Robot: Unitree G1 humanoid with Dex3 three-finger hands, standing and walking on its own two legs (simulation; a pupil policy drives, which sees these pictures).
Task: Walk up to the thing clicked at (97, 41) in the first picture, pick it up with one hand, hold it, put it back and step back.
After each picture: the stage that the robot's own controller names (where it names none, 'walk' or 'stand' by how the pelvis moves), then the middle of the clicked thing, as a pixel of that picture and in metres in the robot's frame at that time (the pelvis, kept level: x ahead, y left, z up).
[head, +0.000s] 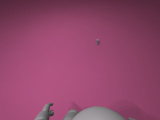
stand; (97, 41) +1.66 -0.13 -0.72
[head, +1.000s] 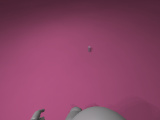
walk; (89, 48) +1.54 +0.19 -0.70
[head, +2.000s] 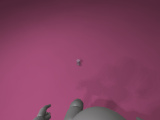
walk; (78, 62) +0.98 +0.31 -0.72
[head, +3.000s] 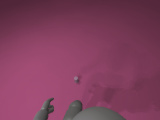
walk; (76, 79) +0.60 +0.26 -0.71
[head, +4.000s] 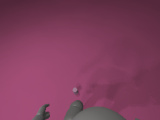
stand; (75, 91) +0.40 +0.24 -0.70
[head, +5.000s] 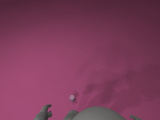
stand; (72, 98) +0.35 +0.21 -0.72
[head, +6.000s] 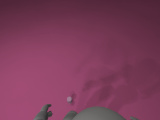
stand; (69, 100) +0.32 +0.24 -0.72
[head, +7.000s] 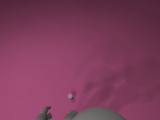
stand; (70, 97) +0.34 +0.24 -0.73
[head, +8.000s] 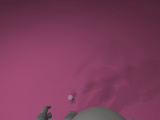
stand; (70, 98) +0.33 +0.24 -0.73
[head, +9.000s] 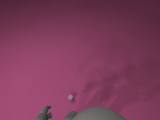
go down; (70, 98) +0.33 +0.23 -0.73
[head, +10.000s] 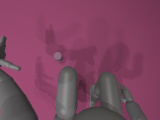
go down; (58, 57) +0.41 +0.27 -0.33
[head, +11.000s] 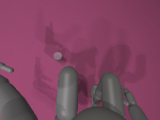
approach; (58, 57) +0.40 +0.29 -0.30
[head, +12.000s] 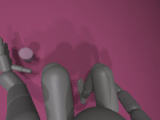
close in; (27, 55) +0.38 +0.32 -0.22
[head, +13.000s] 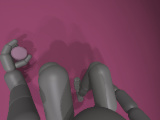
close; (20, 55) +0.38 +0.32 -0.22
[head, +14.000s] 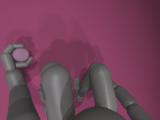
lift; (21, 56) +0.36 +0.32 -0.22
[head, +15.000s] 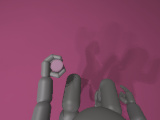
lift; (58, 67) +0.32 +0.23 -0.02
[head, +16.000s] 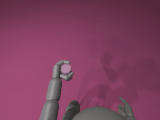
hold; (67, 72) +0.32 +0.18 +0.01
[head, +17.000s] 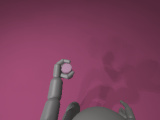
hold; (67, 71) +0.33 +0.17 +0.01
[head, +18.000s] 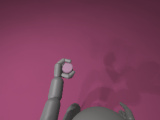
crouch; (68, 71) +0.33 +0.17 +0.03
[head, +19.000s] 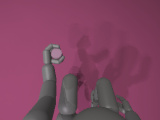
crouch; (58, 56) +0.41 +0.24 -0.08
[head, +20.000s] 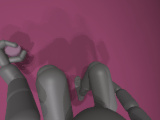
lower; (16, 52) +0.38 +0.33 -0.22
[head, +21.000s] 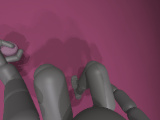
lower; (11, 52) +0.39 +0.33 -0.22
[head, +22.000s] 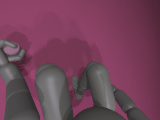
lower; (14, 52) +0.39 +0.33 -0.22
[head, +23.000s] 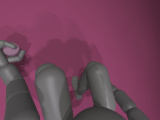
lower; (14, 52) +0.39 +0.33 -0.22
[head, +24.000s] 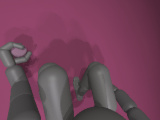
loosen; (20, 53) +0.38 +0.32 -0.22
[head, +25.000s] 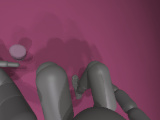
withdraw; (18, 53) +0.38 +0.31 -0.22
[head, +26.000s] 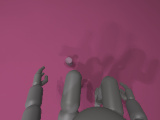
walk; (69, 61) +0.43 +0.24 -0.38
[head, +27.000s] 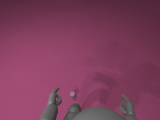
stand; (72, 95) +0.36 +0.19 -0.66
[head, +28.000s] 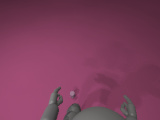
stand; (72, 94) +0.37 +0.20 -0.67
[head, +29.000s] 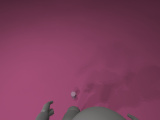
stand; (73, 95) +0.37 +0.19 -0.70
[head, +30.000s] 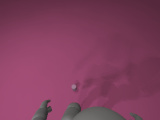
walk; (74, 87) +0.41 +0.20 -0.71
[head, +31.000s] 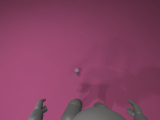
walk; (76, 71) +0.62 +0.19 -0.71
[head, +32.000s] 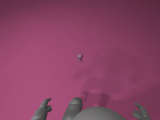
walk; (79, 57) +0.92 +0.23 -0.70
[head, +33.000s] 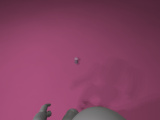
stand; (76, 60) +0.99 +0.25 -0.71
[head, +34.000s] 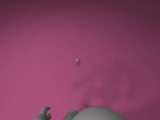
stand; (76, 61) +1.00 +0.26 -0.73
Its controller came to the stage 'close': yes
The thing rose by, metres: 0.72
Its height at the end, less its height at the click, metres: +0.00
